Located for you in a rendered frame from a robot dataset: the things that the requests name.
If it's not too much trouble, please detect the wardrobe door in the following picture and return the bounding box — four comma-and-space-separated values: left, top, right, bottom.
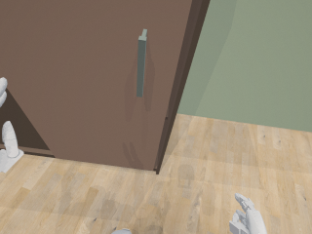
0, 88, 50, 150
0, 0, 192, 171

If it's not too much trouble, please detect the left robot hand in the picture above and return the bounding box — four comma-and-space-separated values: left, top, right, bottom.
0, 77, 24, 173

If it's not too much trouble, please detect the handle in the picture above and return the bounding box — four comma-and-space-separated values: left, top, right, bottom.
136, 29, 147, 98

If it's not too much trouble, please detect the right robot hand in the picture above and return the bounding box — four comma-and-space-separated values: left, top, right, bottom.
229, 193, 267, 234

